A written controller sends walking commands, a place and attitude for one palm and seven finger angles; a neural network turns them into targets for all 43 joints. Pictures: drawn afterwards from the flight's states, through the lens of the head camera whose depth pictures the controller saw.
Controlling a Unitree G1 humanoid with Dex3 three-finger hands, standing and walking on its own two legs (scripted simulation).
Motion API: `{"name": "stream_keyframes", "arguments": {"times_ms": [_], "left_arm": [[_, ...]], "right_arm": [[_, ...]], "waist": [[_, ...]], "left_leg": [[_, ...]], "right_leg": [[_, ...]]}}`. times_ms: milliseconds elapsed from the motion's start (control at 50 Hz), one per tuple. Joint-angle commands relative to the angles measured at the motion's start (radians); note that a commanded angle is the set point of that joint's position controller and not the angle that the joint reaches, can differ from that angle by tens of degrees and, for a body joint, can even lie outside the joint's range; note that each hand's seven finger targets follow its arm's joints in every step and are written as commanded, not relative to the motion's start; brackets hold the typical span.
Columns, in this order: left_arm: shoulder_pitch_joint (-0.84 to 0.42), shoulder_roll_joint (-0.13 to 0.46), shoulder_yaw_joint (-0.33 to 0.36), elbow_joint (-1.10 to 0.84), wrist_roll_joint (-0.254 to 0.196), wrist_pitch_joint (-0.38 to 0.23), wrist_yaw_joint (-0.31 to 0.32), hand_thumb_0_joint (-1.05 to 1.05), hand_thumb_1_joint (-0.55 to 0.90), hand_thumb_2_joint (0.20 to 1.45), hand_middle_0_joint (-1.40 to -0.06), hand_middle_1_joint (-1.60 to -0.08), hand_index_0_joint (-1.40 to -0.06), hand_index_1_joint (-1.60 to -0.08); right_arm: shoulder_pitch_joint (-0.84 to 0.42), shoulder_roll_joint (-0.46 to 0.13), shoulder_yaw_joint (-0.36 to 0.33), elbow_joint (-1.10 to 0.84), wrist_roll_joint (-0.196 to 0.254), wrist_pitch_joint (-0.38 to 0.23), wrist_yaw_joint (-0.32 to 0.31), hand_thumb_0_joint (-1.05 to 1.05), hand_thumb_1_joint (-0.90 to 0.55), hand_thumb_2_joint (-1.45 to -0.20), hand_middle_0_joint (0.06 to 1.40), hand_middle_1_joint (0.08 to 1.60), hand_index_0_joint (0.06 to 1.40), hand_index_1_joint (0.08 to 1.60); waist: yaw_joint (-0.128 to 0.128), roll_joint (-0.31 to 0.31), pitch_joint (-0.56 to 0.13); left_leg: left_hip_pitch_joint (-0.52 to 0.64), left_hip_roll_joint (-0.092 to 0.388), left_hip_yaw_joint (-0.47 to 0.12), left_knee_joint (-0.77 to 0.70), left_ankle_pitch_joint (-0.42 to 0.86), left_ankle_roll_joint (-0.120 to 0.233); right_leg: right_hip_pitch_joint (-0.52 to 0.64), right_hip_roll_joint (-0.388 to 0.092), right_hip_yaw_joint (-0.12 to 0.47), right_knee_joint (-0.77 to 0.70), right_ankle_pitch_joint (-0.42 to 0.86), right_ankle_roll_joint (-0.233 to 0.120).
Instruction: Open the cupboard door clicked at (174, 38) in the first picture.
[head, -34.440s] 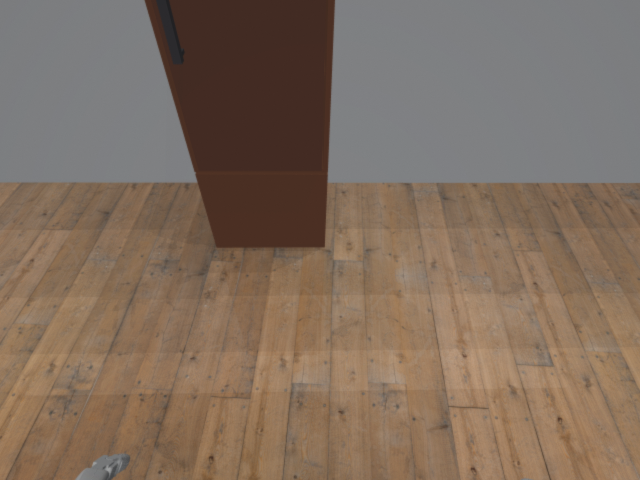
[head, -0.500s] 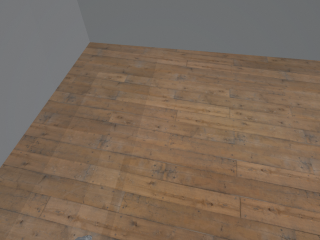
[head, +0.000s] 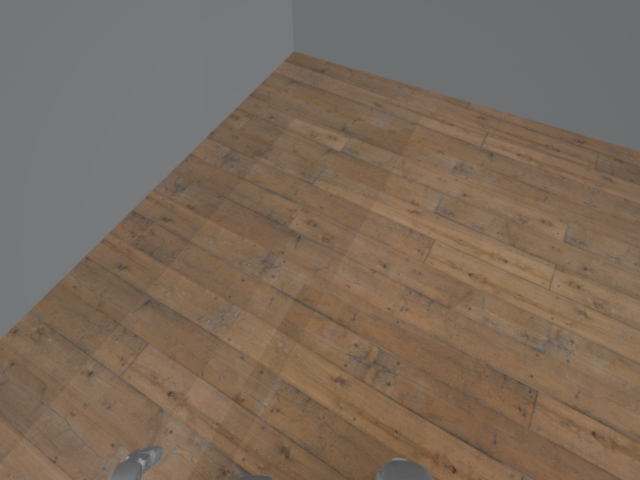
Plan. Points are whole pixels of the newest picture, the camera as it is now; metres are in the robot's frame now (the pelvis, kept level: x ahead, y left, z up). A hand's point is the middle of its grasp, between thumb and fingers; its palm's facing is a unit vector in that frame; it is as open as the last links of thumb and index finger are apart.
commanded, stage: turn to face it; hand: left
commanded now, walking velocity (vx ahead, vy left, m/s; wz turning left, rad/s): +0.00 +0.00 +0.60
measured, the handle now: out of the picture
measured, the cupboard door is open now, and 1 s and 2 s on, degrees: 45 45 45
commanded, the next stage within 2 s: none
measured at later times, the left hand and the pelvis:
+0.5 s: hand out of the picture +0.03 +0.17 -0.18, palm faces +0.35 -0.91 -0.24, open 7.4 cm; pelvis +0.05 -0.04 -0.01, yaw +20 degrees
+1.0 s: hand out of the picture +0.06 +0.12 -0.15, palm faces +0.57 -0.79 -0.24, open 7.4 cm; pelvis +0.10 -0.08 +0.01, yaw +38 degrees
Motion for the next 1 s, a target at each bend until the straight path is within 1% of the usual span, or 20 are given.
{"name": "stream_keyframes", "arguments": {"times_ms": [0,40,80,120,180,300,360,380,400,420,440,520,680,700,720,740,780,820,900,980], "left_arm": [[0.093,0.055,0.019,-0.056,-0.003,-0.022,-0.001,0.0,0.9,0.9,-0.2,-0.3,-0.2,-0.3],[0.176,0.104,0.031,-0.047,0.003,-0.04,0.004,0.0,0.9,0.9,-0.2,-0.3,-0.2,-0.3],[0.188,0.257,0.051,-0.06,0.016,-0.052,0.02,0.0,0.9,0.9,-0.2,-0.3,-0.2,-0.3],[0.096,0.168,0.032,-0.081,0.011,-0.055,0.026,0.0,0.9,0.9,-0.2,-0.3,-0.2,-0.3],[0.071,0.119,0.019,-0.085,0.01,-0.055,0.028,0.0,0.9,0.9,-0.2,-0.3,-0.2,-0.3],[0.173,0.171,0.041,-0.047,0.014,-0.06,0.025,0.0,0.9,0.9,-0.2,-0.3,-0.2,-0.3],[0.14,0.177,0.049,-0.047,0.001,-0.06,0.018,0.0,0.9,0.9,-0.2,-0.3,-0.2,-0.3],[0.126,0.153,0.043,-0.064,-0.007,-0.057,0.013,0.0,0.9,0.9,-0.2,-0.3,-0.2,-0.3],[0.091,0.075,0.024,-0.106,-0.016,-0.051,0.004,0.0,0.9,0.9,-0.2,-0.3,-0.2,-0.3],[0.032,0.081,0.018,-0.131,-0.006,-0.035,0.012,0.0,0.9,0.9,-0.2,-0.3,-0.2,-0.3],[0.006,0.088,0.017,-0.15,-0.002,-0.029,0.016,0.0,0.9,0.9,-0.2,-0.3,-0.2,-0.3],[0.035,0.078,0.023,-0.085,-0.003,-0.013,0.006,0.0,0.9,0.9,-0.2,-0.3,-0.2,-0.3],[0.125,0.072,0.026,-0.066,-0.007,-0.026,0.0,0.0,0.9,0.9,-0.2,-0.3,-0.2,-0.3],[0.18,0.112,0.035,-0.058,-0.002,-0.037,0.005,0.0,0.9,0.9,-0.2,-0.3,-0.2,-0.3],[0.201,0.218,0.056,-0.057,0.016,-0.052,0.018,0.0,0.9,0.9,-0.2,-0.3,-0.2,-0.3],[0.183,0.264,0.054,-0.071,0.012,-0.047,0.023,0.0,0.9,0.9,-0.2,-0.3,-0.2,-0.3],[0.068,0.17,0.032,-0.102,0.009,-0.046,0.025,0.0,0.9,0.9,-0.2,-0.3,-0.2,-0.3],[0.014,0.128,0.016,-0.114,0.004,-0.044,0.023,0.0,0.9,0.9,-0.2,-0.3,-0.2,-0.3],[0.114,0.133,0.024,-0.085,0.009,-0.057,0.026,0.0,0.9,0.9,-0.2,-0.3,-0.2,-0.3],[0.172,0.18,0.04,-0.052,0.012,-0.057,0.023,0.0,0.9,0.9,-0.2,-0.3,-0.2,-0.3]], "right_arm": [[-0.021,-0.221,-0.067,-0.076,0.004,-0.002,-0.009,0.0,-0.9,-0.9,0.2,0.3,0.2,0.3],[-0.064,-0.192,-0.067,-0.096,0.016,0.003,-0.003,0.0,-0.9,-0.9,0.2,0.3,0.2,0.3],[-0.059,-0.095,-0.054,-0.132,0.023,0.004,0.007,0.0,-0.9,-0.9,0.2,0.3,0.2,0.3],[-0.046,-0.106,-0.055,-0.113,0.018,0.013,0.014,0.0,-0.9,-0.9,0.2,0.3,0.2,0.3],[-0.046,-0.075,-0.038,-0.093,0.02,0.02,0.022,0.0,-0.9,-0.9,0.2,0.3,0.2,0.3],[-0.104,-0.037,-0.015,-0.109,0.028,0.003,0.03,0.0,-0.9,-0.9,0.2,0.3,0.2,0.3],[0.0,-0.079,-0.025,-0.09,0.022,-0.006,0.025,0.0,-0.9,-0.9,0.2,0.3,0.2,0.3],[0.07,-0.144,-0.042,-0.072,0.015,-0.015,0.021,0.0,-0.9,-0.9,0.2,0.3,0.2,0.3],[0.141,-0.26,-0.074,-0.065,0.008,-0.019,0.01,0.0,-0.9,-0.9,0.2,0.3,0.2,0.3],[0.193,-0.292,-0.08,-0.044,0.015,-0.004,0.0,0.0,-0.9,-0.9,0.2,0.3,0.2,0.3],[0.171,-0.273,-0.072,-0.054,0.01,-0.002,0.0,0.0,-0.9,-0.9,0.2,0.3,0.2,0.3],[0.034,-0.192,-0.051,-0.077,0.01,-0.017,-0.022,0.0,-0.9,-0.9,0.2,0.3,0.2,0.3],[-0.055,-0.212,-0.068,-0.099,0.008,0.003,-0.009,0.0,-0.9,-0.9,0.2,0.3,0.2,0.3],[-0.07,-0.18,-0.065,-0.112,0.017,0.004,-0.006,0.0,-0.9,-0.9,0.2,0.3,0.2,0.3],[-0.046,-0.095,-0.055,-0.129,0.028,0.004,0.001,0.0,-0.9,-0.9,0.2,0.3,0.2,0.3],[-0.063,-0.108,-0.057,-0.143,0.024,0.009,0.006,0.0,-0.9,-0.9,0.2,0.3,0.2,0.3],[-0.031,-0.112,-0.061,-0.107,0.017,0.025,0.017,0.0,-0.9,-0.9,0.2,0.3,0.2,0.3],[-0.019,-0.099,-0.054,-0.083,0.012,0.032,0.025,0.0,-0.9,-0.9,0.2,0.3,0.2,0.3],[-0.063,-0.054,-0.029,-0.09,0.022,0.018,0.028,0.0,-0.9,-0.9,0.2,0.3,0.2,0.3],[-0.083,-0.037,-0.016,-0.098,0.026,0.005,0.03,0.0,-0.9,-0.9,0.2,0.3,0.2,0.3]], "waist": [[0.015,0.166,-0.14],[0.062,0.061,-0.146],[0.083,-0.393,-0.154],[0.022,-0.251,-0.105],[0.001,-0.26,-0.127],[0.054,-0.206,-0.179],[-0.009,-0.17,-0.221],[-0.051,-0.033,-0.268],[-0.096,0.286,-0.281],[-0.111,0.254,-0.291],[-0.094,0.124,-0.233],[-0.018,0.178,-0.142],[0.039,0.157,-0.121],[0.072,0.058,-0.138],[0.077,-0.283,-0.149],[0.085,-0.385,-0.145],[0.018,-0.25,-0.086],[-0.014,-0.282,-0.061],[0.03,-0.201,-0.148],[0.059,-0.204,-0.173]], "left_leg": [[0.003,0.181,-0.205,-0.133,0.261,0.123],[-0.108,0.096,-0.163,-0.014,0.101,0.053],[-0.28,-0.075,-0.012,0.502,-0.399,-0.041],[-0.276,-0.003,-0.06,0.699,-0.279,-0.033],[-0.244,0.015,0.009,0.586,-0.232,-0.064],[-0.132,-0.023,0.118,0.17,-0.194,-0.054],[0.082,-0.036,0.133,-0.082,0.036,-0.031],[0.291,0.06,0.04,-0.134,0.287,0.007],[0.455,0.358,-0.365,-0.142,0.729,0.171],[0.447,0.423,-0.384,-0.117,0.902,0.265],[0.366,0.411,-0.308,-0.118,0.726,0.262],[0.216,0.231,-0.199,-0.143,0.629,0.165],[-0.036,0.152,-0.235,-0.095,0.25,0.106],[-0.115,0.089,-0.199,0.004,0.127,0.056],[-0.28,-0.064,-0.036,0.253,-0.192,-0.028],[-0.26,-0.068,-0.034,0.516,-0.386,-0.039],[-0.244,-0.005,-0.062,0.72,-0.245,-0.032],[-0.257,0.023,-0.02,0.729,-0.17,-0.059],[-0.219,0.011,0.06,0.395,-0.206,-0.076],[-0.132,-0.019,0.126,0.162,-0.186,-0.058]], "right_leg": [[0.182,0.062,-0.059,-0.226,0.09,-0.003],[0.348,0.026,-0.033,-0.479,0.234,-0.013],[0.351,-0.425,0.435,-0.697,0.348,-0.197],[0.253,-0.34,0.274,-0.65,0.368,-0.223],[0.335,-0.243,0.04,-0.549,0.717,-0.184],[0.494,-0.268,-0.04,-0.439,0.935,-0.177],[0.406,-0.251,-0.12,-0.293,0.881,-0.112],[0.237,-0.216,-0.159,-0.137,0.686,-0.062],[-0.093,-0.057,-0.167,0.096,-0.072,0.018],[-0.154,-0.038,-0.037,0.219,-0.223,0.009],[-0.151,-0.054,-0.009,0.261,-0.172,-0.001],[-0.102,-0.029,0.02,0.206,0.005,0.012],[0.271,0.062,-0.055,-0.346,0.156,-0.006],[0.387,0.008,-0.004,-0.514,0.231,-0.015],[0.479,-0.273,0.291,-0.665,0.258,-0.098],[0.348,-0.439,0.407,-0.701,0.316,-0.198],[0.203,-0.337,0.255,-0.695,0.164,-0.206],[0.216,-0.252,0.081,-0.643,0.347,-0.165],[0.448,-0.25,-0.044,-0.521,0.78,-0.172],[0.506,-0.288,-0.069,-0.445,0.911,-0.177]]}}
